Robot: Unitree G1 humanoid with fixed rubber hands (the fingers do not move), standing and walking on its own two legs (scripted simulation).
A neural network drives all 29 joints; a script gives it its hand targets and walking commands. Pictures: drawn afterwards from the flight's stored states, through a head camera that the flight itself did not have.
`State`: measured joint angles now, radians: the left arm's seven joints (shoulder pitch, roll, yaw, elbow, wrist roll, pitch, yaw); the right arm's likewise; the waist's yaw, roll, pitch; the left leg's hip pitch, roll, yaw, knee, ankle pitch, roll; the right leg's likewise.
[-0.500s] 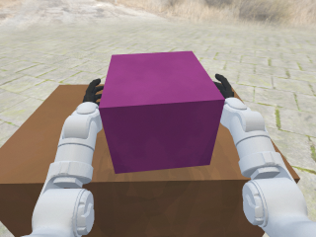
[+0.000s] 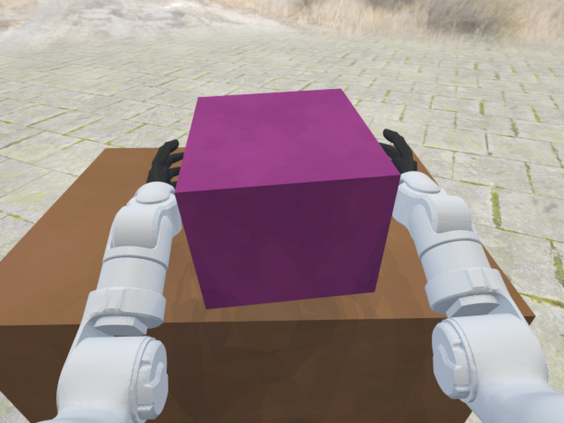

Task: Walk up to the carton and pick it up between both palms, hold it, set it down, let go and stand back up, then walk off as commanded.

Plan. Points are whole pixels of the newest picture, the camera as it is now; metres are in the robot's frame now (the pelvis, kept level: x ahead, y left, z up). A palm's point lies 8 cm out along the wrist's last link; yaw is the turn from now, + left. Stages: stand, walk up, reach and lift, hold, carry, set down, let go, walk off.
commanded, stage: set down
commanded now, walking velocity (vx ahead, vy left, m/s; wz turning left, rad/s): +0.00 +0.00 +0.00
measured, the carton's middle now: (280, 187) +0.43 +0.02 +0.19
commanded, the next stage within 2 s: none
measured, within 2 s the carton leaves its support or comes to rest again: neither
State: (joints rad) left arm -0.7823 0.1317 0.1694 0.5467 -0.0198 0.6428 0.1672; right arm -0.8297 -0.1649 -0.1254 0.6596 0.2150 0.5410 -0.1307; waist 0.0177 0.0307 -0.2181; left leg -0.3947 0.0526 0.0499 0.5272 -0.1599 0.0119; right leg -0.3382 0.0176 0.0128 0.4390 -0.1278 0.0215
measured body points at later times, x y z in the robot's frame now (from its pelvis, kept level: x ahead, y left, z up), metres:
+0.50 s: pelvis +0.02 -0.01 +0.00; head -0.01 -0.02 +0.45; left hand +0.43 +0.17 +0.20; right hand +0.45 -0.16 +0.20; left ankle +0.07 +0.11 -0.73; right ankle +0.06 -0.14 -0.73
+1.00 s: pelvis +0.03 -0.02 +0.00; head +0.01 -0.02 +0.45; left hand +0.44 +0.18 +0.19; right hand +0.46 -0.16 +0.17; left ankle +0.07 +0.11 -0.73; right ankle +0.06 -0.14 -0.73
